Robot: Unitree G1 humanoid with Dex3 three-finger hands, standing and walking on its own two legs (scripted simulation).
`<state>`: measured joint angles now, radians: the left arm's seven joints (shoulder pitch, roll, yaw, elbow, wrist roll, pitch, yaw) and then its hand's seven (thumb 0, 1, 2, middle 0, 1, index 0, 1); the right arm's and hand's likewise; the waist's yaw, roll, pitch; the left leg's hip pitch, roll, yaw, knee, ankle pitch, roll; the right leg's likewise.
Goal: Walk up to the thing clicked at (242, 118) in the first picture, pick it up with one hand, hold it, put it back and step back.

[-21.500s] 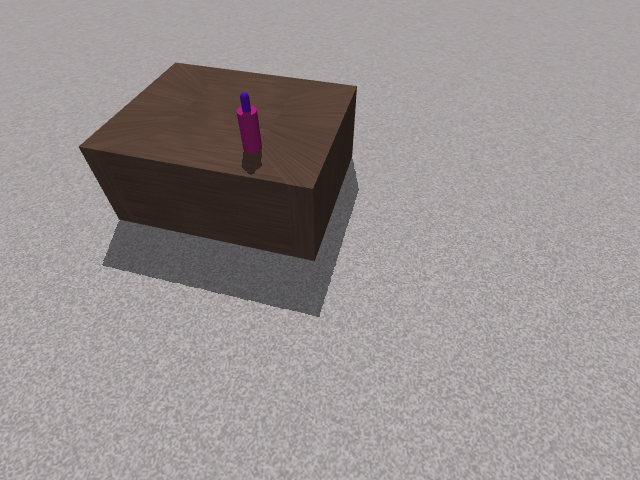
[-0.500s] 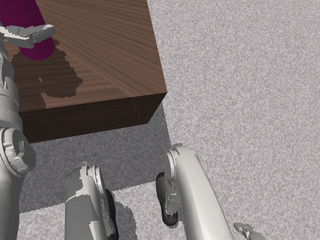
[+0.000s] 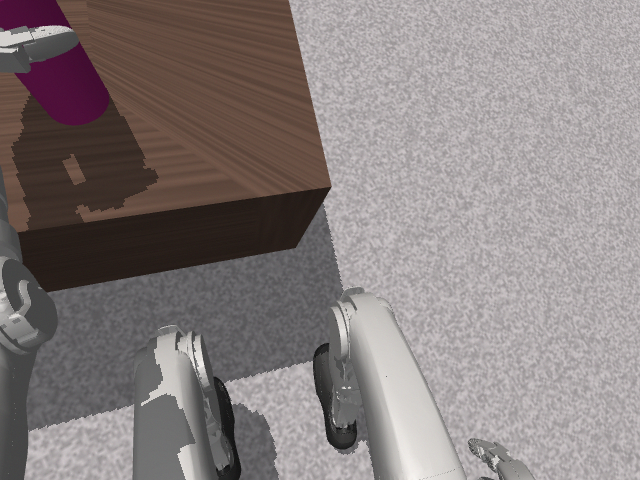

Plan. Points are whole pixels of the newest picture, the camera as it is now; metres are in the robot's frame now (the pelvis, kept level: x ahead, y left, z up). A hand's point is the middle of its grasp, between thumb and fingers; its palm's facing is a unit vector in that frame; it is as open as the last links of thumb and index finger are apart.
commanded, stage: withdraw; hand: left
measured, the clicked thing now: (22, 20) +0.60 +0.20 +0.03
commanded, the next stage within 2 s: rise in 0.12 s
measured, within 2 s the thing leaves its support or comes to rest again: rests again in 0.14 s
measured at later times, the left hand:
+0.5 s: hand out of the picture +0.61 +0.29 +0.20, palm faces +0.27 -0.93 -0.23, open 16.6 cm
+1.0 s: hand out of the picture +0.44 +0.26 +0.20, palm faces +0.19 -0.93 -0.32, open 17.7 cm
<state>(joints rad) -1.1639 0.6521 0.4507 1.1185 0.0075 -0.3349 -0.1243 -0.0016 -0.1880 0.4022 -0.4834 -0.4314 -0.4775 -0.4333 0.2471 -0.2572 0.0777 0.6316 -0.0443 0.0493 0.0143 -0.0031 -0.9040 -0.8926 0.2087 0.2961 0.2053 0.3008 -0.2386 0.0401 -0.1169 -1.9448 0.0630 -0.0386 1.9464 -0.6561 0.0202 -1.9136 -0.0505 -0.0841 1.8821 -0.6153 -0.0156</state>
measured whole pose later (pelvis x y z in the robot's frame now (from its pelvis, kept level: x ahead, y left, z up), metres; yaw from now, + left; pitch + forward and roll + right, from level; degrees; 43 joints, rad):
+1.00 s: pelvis +0.08 +0.02 +0.26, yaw +2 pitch +14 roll -3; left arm -0.40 0.38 0.21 0.89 0.02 0.02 0.10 -0.01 -0.59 0.01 -0.05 -0.04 -0.05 -0.04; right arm 0.35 -0.24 0.01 0.64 0.04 0.07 -0.08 0.00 -0.90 -0.90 0.21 0.30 0.20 0.30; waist -0.10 0.02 -0.09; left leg -0.70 0.07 0.03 0.89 -0.44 0.02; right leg -0.67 0.00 -0.06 0.79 -0.37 0.01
